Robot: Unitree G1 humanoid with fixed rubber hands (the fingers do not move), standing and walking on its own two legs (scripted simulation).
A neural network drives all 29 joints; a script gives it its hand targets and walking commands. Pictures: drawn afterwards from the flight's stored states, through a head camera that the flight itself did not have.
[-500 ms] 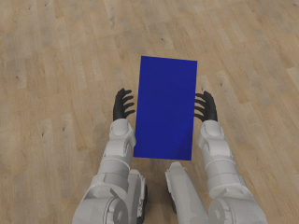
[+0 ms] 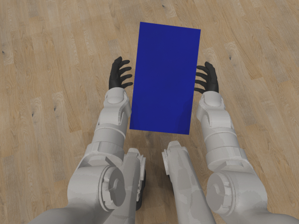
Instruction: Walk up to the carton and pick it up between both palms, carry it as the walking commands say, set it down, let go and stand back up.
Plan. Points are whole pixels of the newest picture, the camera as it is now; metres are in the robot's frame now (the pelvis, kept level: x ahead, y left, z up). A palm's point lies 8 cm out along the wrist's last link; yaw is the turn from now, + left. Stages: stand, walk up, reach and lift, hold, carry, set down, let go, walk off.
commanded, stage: set down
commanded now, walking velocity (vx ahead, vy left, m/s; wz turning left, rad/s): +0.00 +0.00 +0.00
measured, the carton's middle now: (161, 83) +0.49 -0.05 -0.16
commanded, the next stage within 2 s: none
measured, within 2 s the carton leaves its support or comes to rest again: neither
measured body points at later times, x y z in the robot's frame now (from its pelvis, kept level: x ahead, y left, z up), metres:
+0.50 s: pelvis -0.02 +0.01 -0.07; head +0.29 -0.03 +0.25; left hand +0.50 +0.06 -0.17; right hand +0.46 -0.18 -0.19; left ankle +0.09 +0.11 -0.52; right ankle +0.12 -0.09 -0.52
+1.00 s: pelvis -0.05 +0.02 -0.14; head +0.30 -0.03 +0.14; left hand +0.53 +0.06 -0.25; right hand +0.49 -0.19 -0.27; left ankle +0.09 +0.11 -0.52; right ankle +0.12 -0.09 -0.52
